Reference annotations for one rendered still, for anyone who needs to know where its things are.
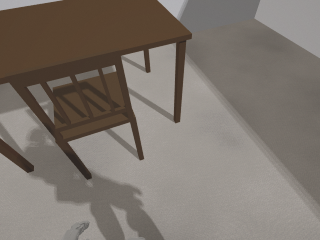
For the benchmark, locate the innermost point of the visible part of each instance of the table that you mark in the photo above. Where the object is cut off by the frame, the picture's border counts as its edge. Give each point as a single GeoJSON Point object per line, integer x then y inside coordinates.
{"type": "Point", "coordinates": [40, 34]}

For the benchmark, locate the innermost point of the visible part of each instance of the chair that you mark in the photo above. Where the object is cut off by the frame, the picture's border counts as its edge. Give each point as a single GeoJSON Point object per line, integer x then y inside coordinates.
{"type": "Point", "coordinates": [84, 107]}

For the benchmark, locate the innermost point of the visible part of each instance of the robot left hand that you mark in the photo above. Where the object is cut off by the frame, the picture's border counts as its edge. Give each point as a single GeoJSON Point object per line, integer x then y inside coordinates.
{"type": "Point", "coordinates": [76, 230]}

